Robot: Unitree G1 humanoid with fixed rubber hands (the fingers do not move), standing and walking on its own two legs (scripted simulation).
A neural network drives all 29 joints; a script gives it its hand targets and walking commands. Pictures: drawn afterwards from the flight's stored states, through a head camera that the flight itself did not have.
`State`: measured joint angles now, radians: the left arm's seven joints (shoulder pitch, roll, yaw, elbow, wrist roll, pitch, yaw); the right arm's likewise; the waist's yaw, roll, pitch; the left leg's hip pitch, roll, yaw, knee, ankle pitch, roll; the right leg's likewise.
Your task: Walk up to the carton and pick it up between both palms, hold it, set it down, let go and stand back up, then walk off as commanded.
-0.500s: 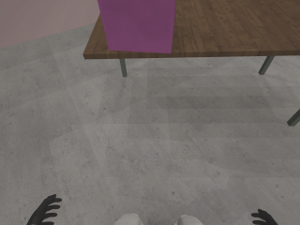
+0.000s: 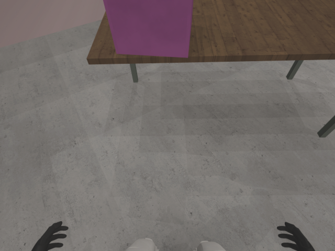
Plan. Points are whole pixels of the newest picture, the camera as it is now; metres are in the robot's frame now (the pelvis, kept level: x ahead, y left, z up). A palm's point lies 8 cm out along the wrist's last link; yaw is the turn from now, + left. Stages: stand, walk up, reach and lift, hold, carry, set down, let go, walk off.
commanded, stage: stand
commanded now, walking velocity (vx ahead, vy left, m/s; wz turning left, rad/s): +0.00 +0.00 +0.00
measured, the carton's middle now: (154, 7) +1.00 +0.10 +0.09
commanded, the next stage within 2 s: none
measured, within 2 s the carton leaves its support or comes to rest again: neither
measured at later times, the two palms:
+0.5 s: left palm out of the picture +0.12 +0.31 -0.08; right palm out of the picture +0.15 -0.30 -0.08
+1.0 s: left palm out of the picture +0.12 +0.31 -0.08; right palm out of the picture +0.14 -0.30 -0.08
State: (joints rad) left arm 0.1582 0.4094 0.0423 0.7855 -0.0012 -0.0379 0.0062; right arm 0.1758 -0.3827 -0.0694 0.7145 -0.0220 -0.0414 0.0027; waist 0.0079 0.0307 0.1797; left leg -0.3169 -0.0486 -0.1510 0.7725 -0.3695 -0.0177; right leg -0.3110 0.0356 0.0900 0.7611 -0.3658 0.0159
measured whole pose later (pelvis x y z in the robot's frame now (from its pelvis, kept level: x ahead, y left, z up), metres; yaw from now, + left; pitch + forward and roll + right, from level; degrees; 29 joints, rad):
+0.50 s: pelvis +0.00 +0.00 +0.00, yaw +0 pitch -5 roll +0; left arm 0.16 0.41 0.04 0.80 0.00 -0.04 0.01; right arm 0.14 -0.38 -0.07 0.73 -0.01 -0.02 0.00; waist 0.01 0.03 0.14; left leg -0.32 -0.04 -0.15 0.77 -0.37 -0.03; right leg -0.31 0.05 0.09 0.76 -0.36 0.02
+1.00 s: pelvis +0.00 +0.00 +0.00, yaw +0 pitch -5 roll -1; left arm 0.16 0.41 0.04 0.82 0.00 -0.04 0.01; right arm 0.14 -0.38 -0.07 0.74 -0.01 -0.02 0.00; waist 0.01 0.03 0.14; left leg -0.32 -0.04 -0.15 0.77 -0.37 -0.03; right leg -0.31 0.05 0.09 0.76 -0.36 0.02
